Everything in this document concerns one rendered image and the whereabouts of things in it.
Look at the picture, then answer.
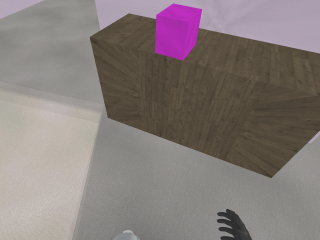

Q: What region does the robot right hand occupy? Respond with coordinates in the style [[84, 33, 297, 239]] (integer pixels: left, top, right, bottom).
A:
[[217, 209, 252, 240]]

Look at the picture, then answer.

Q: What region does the pedestal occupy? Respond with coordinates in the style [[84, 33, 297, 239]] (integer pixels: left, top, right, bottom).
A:
[[90, 13, 320, 178]]

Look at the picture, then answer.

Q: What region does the carton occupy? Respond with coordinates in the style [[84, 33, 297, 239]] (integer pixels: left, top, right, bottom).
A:
[[155, 3, 202, 60]]

